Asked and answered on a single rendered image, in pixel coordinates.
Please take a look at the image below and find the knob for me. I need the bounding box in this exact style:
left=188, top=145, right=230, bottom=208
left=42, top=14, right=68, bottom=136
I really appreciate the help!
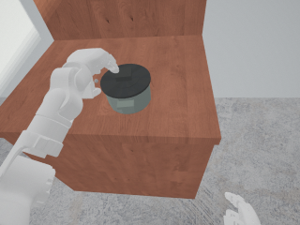
left=115, top=67, right=132, bottom=82

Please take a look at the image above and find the lid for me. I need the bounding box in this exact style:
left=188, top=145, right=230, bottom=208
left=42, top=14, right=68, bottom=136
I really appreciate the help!
left=100, top=64, right=151, bottom=99

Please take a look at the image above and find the left robot hand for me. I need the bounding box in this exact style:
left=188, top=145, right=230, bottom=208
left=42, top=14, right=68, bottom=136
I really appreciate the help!
left=67, top=48, right=119, bottom=99

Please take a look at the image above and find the robot left upper arm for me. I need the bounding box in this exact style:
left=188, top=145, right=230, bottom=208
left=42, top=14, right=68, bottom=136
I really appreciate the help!
left=0, top=155, right=56, bottom=225

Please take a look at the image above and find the pot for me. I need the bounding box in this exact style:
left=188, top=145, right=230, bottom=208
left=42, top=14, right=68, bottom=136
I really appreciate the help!
left=106, top=84, right=151, bottom=114

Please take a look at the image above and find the left robot forearm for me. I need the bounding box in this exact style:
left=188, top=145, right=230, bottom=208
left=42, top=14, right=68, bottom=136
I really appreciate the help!
left=0, top=60, right=92, bottom=182

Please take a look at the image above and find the right robot hand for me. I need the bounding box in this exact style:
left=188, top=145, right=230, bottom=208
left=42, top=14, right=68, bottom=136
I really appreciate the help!
left=223, top=192, right=261, bottom=225

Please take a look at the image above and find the table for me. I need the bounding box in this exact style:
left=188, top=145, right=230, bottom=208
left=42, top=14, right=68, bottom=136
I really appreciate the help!
left=0, top=0, right=221, bottom=200

